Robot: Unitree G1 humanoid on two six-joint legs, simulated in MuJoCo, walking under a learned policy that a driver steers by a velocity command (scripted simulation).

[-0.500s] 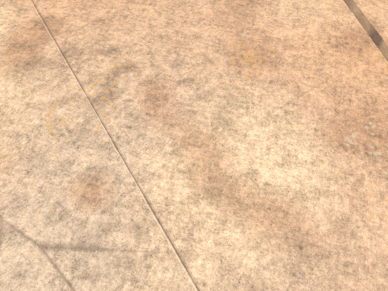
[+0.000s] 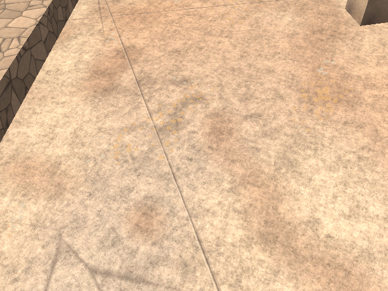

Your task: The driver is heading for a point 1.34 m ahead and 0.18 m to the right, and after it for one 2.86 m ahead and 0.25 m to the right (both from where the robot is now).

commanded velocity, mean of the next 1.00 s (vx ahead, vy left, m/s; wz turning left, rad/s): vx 0.45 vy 0.00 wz -0.14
